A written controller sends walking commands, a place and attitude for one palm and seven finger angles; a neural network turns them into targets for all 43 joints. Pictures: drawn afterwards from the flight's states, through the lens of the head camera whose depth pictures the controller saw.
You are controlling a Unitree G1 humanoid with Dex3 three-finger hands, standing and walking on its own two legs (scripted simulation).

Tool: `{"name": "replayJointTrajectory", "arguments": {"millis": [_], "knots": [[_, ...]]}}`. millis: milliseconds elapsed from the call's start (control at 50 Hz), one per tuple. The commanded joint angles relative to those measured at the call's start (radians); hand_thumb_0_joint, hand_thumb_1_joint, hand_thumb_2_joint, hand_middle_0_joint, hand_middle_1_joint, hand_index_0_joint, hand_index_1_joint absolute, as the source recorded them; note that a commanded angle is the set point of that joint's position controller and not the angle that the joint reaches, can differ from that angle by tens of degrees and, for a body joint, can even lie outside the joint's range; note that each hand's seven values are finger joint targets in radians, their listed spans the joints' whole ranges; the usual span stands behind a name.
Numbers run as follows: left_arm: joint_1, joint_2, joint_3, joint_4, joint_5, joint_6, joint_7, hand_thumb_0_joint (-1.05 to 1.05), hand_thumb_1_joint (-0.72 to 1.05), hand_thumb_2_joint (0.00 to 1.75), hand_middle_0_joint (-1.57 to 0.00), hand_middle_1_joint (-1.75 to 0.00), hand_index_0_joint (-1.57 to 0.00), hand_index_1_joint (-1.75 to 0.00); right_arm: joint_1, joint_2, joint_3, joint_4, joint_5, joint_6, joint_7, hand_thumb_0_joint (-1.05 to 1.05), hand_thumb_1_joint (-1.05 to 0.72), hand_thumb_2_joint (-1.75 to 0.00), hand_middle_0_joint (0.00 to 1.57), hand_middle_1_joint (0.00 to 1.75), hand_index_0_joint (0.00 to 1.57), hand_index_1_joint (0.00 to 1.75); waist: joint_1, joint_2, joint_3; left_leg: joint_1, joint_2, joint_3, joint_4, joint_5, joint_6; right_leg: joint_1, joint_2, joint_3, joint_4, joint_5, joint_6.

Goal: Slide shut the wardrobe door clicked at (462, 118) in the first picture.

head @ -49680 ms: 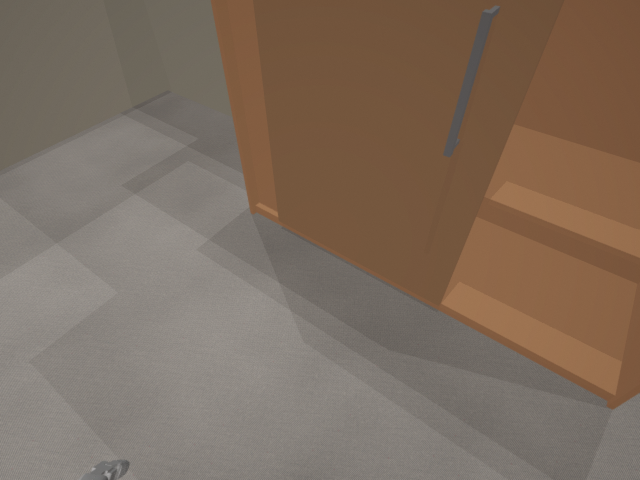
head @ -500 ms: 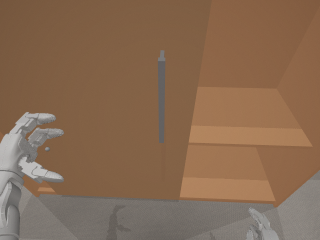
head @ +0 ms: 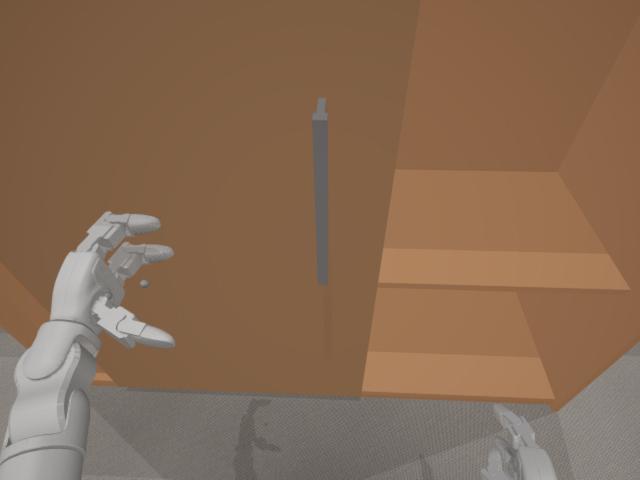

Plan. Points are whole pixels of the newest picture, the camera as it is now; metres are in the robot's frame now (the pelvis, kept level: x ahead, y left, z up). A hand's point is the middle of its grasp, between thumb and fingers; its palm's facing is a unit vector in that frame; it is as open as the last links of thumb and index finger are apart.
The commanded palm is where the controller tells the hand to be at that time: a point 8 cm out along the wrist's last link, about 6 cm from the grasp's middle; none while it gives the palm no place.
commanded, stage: move the hooked fingers beside the handle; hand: left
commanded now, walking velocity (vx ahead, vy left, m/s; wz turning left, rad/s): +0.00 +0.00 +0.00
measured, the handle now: (322, 205) +0.48 +0.04 +0.09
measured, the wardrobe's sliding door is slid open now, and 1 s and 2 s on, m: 0.59 0.59 0.59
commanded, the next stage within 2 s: none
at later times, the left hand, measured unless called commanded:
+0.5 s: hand (209, 252) +0.35 +0.17 +0.12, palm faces +0.04 -1.00 -0.02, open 14.0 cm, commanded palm +0.33 +0.22 +0.12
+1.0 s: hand (253, 231) +0.40 +0.13 +0.11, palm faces +0.01 -1.00 +0.00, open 14.0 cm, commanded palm +0.38 +0.17 +0.11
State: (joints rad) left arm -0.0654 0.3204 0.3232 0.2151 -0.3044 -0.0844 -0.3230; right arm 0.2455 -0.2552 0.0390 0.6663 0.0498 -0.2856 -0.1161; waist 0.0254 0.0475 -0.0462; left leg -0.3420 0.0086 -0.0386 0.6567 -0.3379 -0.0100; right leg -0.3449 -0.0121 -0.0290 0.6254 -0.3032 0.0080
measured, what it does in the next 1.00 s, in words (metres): stands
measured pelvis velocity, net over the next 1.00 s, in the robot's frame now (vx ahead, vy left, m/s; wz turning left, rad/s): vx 0.01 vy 0.00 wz -0.03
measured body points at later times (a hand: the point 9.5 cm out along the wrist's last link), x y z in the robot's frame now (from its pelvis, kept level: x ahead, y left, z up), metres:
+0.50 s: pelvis +0.01 -0.01 +0.00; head +0.01 -0.02 +0.45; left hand +0.34 +0.22 +0.12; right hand +0.15 -0.25 -0.09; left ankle +0.00 +0.13 -0.72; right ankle +0.02 -0.13 -0.72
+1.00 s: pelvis +0.01 +0.00 +0.00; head +0.02 -0.02 +0.45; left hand +0.39 +0.18 +0.12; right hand +0.12 -0.25 -0.11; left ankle +0.00 +0.13 -0.72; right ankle +0.02 -0.13 -0.72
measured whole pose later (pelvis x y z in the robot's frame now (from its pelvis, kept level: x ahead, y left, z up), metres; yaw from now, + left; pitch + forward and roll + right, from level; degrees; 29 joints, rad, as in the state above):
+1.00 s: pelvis +0.01 +0.00 +0.00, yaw -2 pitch +4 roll +0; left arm -0.41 0.18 0.14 0.54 -0.17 -0.18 -0.05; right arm 0.28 -0.23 0.01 0.69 0.04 -0.15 -0.04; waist -0.02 0.03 -0.05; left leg -0.39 0.02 -0.01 0.65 -0.34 -0.02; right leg -0.41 0.00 0.00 0.64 -0.30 0.00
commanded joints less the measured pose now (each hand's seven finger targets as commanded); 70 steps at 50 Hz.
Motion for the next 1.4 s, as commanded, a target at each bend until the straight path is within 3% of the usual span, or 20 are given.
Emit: {"name": "replayJointTrajectory", "arguments": {"millis": [0,60,100,160,220,380,400,540,580,660,700,760,1040,1100,1160,1220,1260,1300,1360,1380], "knots": [[-0.258,0.238,0.089,-0.231,-0.003,-0.076,0.052,0.0,-0.5,0.3,-0.3,-1.2,-0.3,-1.2,-0.075,-0.114,-0.046,-0.144,-0.001,-0.048,0.003,0.0,-0.9,-0.9,0.2,0.3,0.2,0.3,0.005,0.016,-0.197,0.059,-0.008,0.023,-0.116,0.214,0.021,0.087,0.015,-0.022,-0.085,0.185,-0.021],[-0.268,0.174,0.033,-0.229,0.001,-0.068,0.068,0.0,-0.5,0.3,-0.3,-1.2,-0.3,-1.2,-0.076,-0.107,-0.046,-0.152,0.002,-0.043,0.012,0.0,-0.9,-0.9,0.2,0.3,0.2,0.3,-0.006,0.004,-0.185,0.062,-0.008,0.028,-0.119,0.218,0.019,0.067,0.017,-0.023,-0.085,0.204,-0.018],[-0.256,0.185,0.045,-0.197,0.006,-0.061,0.083,0.0,-0.5,0.3,-0.3,-1.2,-0.3,-1.2,-0.069,-0.113,-0.048,-0.143,0.001,-0.034,0.013,0.0,-0.9,-0.9,0.2,0.3,0.2,0.3,-0.004,-0.041,-0.165,0.043,-0.004,0.03,-0.121,0.213,0.02,0.074,0.018,-0.024,-0.094,0.197,-0.016],[-0.347,0.154,0.0,-0.212,0.021,-0.062,0.098,0.0,-0.5,0.3,-0.3,-1.2,-0.3,-1.2,-0.072,-0.107,-0.049,-0.145,0.004,-0.026,0.015,0.0,-0.9,-0.9,0.2,0.3,0.2,0.3,-0.021,0.0,-0.172,0.058,-0.007,0.034,-0.123,0.195,0.019,0.05,0.019,-0.019,-0.094,0.179,-0.017],[-0.379,0.119,-0.038,-0.215,0.033,-0.077,0.12,0.0,-0.5,0.3,-0.3,-1.2,-0.3,-1.2,-0.066,-0.104,-0.051,-0.14,0.001,-0.025,0.019,0.0,-0.9,-0.9,0.2,0.3,0.2,0.3,-0.028,-0.025,-0.195,0.072,-0.006,0.032,-0.122,0.199,0.021,0.056,0.02,-0.017,-0.095,0.181,-0.017],[-0.428,0.103,-0.053,-0.148,0.059,-0.093,0.166,0.0,-0.5,0.3,-0.3,-1.2,-0.3,-1.2,-0.052,-0.1,-0.055,-0.127,-0.003,-0.001,0.031,0.0,-0.9,-0.9,0.2,0.3,0.2,0.3,-0.023,-0.037,-0.229,0.071,-0.008,0.043,-0.116,0.243,0.018,0.086,0.018,-0.013,-0.084,0.251,-0.017],[-0.406,0.134,-0.022,-0.125,0.063,-0.093,0.176,0.0,-0.5,0.3,-0.3,-1.2,-0.3,-1.2,-0.051,-0.104,-0.056,-0.122,-0.005,0.005,0.033,0.0,-0.9,-0.9,0.2,0.3,0.2,0.3,-0.014,-0.052,-0.217,0.053,-0.008,0.045,-0.114,0.244,0.021,0.099,0.017,-0.009,-0.088,0.252,-0.017],[-0.501,0.065,-0.092,-0.118,0.077,-0.113,0.199,0.0,-0.5,0.3,-0.3,-1.2,-0.3,-1.2,-0.045,-0.095,-0.058,-0.129,-0.003,0.026,0.043,0.0,-0.9,-0.9,0.2,0.3,0.2,0.3,-0.033,-0.011,-0.236,0.07,-0.011,0.057,-0.108,0.241,0.02,0.081,0.019,-0.004,-0.084,0.265,-0.017],[-0.531,0.047,-0.11,-0.088,0.08,-0.116,0.209,0.0,-0.5,0.3,-0.3,-1.2,-0.3,-1.2,-0.039,-0.096,-0.058,-0.124,-0.004,0.032,0.044,0.0,-0.9,-0.9,0.2,0.3,0.2,0.3,-0.044,-0.056,-0.227,0.065,-0.01,0.055,-0.105,0.238,0.022,0.074,0.022,-0.004,-0.085,0.269,-0.015],[-0.544,0.067,-0.088,-0.052,0.093,-0.123,0.228,0.0,-0.5,0.3,-0.3,-1.2,-0.3,-1.2,-0.032,-0.096,-0.062,-0.119,-0.006,0.047,0.05,0.0,-0.9,-0.9,0.2,0.3,0.2,0.3,-0.034,-0.044,-0.248,0.055,-0.012,0.064,-0.101,0.239,0.021,0.091,0.018,0.003,-0.082,0.281,-0.014],[-0.549,0.1,-0.059,-0.02,0.099,-0.127,0.24,0.0,-0.5,0.3,-0.3,-1.2,-0.3,-1.2,-0.026,-0.101,-0.062,-0.114,-0.01,0.059,0.052,0.0,-0.9,-0.9,0.2,0.3,0.2,0.3,-0.028,-0.086,-0.243,0.027,-0.014,0.062,-0.101,0.23,0.024,0.111,0.018,0.008,-0.085,0.274,-0.014],[-0.643,0.042,-0.12,-0.004,0.102,-0.136,0.243,0.0,-0.5,0.3,-0.3,-1.2,-0.3,-1.2,-0.028,-0.093,-0.06,-0.114,-0.005,0.069,0.055,0.0,-0.9,-0.9,0.2,0.3,0.2,0.3,-0.055,-0.051,-0.224,0.038,-0.013,0.066,-0.098,0.209,0.023,0.068,0.02,0.006,-0.087,0.256,-0.013],[-0.866,-0.028,-0.178,0.177,0.152,-0.178,0.324,0.0,-0.5,0.3,-0.3,-1.2,-0.3,-1.2,0.029,-0.092,-0.069,-0.088,-0.016,0.109,0.073,0.0,-0.9,-0.9,0.2,0.3,0.2,0.3,-0.078,-0.059,-0.271,0.024,-0.012,0.059,-0.075,0.197,0.021,0.016,0.03,0.0,-0.059,0.229,-0.018],[-0.879,0.025,-0.121,0.235,0.165,-0.195,0.35,0.0,-0.5,0.3,-0.3,-1.2,-0.3,-1.2,0.052,-0.098,-0.073,-0.077,-0.024,0.12,0.077,0.0,-0.9,-0.9,0.2,0.3,0.2,0.3,-0.064,-0.075,-0.3,0.004,-0.012,0.06,-0.069,0.212,0.022,0.039,0.031,0.001,-0.049,0.244,-0.02],[-0.949,-0.025,-0.157,0.274,0.172,-0.21,0.36,0.0,-0.5,0.3,-0.3,-1.2,-0.3,-1.2,0.064,-0.094,-0.074,-0.076,-0.028,0.128,0.085,0.0,-0.9,-0.9,0.2,0.3,0.2,0.3,-0.088,-0.083,-0.298,-0.002,-0.012,0.065,-0.059,0.207,0.023,0.014,0.033,0.001,-0.043,0.251,-0.018],[-0.946,-0.022,-0.147,0.29,0.186,-0.229,0.374,0.0,-0.5,0.3,-0.3,-1.2,-0.3,-1.2,0.083,-0.095,-0.079,-0.075,-0.033,0.137,0.092,0.0,-0.9,-0.9,0.2,0.3,0.2,0.3,-0.074,-0.049,-0.346,0.005,-0.011,0.065,-0.052,0.247,0.02,0.027,0.035,-0.002,-0.024,0.286,-0.024],[-0.991,-0.08,-0.197,0.311,0.186,-0.231,0.381,0.0,-0.5,0.3,-0.3,-1.2,-0.3,-1.2,0.091,-0.092,-0.082,-0.068,-0.032,0.14,0.097,0.0,-0.9,-0.9,0.2,0.3,0.2,0.3,-0.102,-0.084,-0.325,0.006,-0.006,0.064,-0.044,0.25,0.021,-0.003,0.039,-0.008,-0.024,0.289,-0.021],[-0.981,-0.048,-0.17,0.343,0.196,-0.234,0.389,0.0,-0.5,0.3,-0.3,-1.2,-0.3,-1.2,0.102,-0.101,-0.084,-0.061,-0.034,0.146,0.097,0.0,-0.9,-0.9,0.2,0.3,0.2,0.3,-0.093,-0.085,-0.312,-0.015,-0.007,0.06,-0.047,0.226,0.021,-0.004,0.039,-0.007,-0.026,0.259,-0.023],[-1.037,-0.108,-0.226,0.331,0.2,-0.244,0.388,0.0,-0.5,0.3,-0.3,-1.2,-0.3,-1.2,0.104,-0.094,-0.086,-0.058,-0.033,0.147,0.102,0.0,-0.9,-0.9,0.2,0.3,0.2,0.3,-0.111,-0.046,-0.318,0.014,-0.006,0.058,-0.045,0.215,0.019,-0.042,0.041,-0.011,-0.026,0.236,-0.025],[-1.012,-0.111,-0.22,0.347,0.195,-0.243,0.388,0.0,-0.5,0.3,-0.3,-1.2,-0.3,-1.2,0.106,-0.096,-0.088,-0.059,-0.034,0.147,0.102,0.0,-0.9,-0.9,0.2,0.3,0.2,0.3,-0.107,-0.077,-0.323,0.008,-0.007,0.058,-0.044,0.207,0.022,-0.039,0.042,-0.011,-0.029,0.229,-0.024]]}}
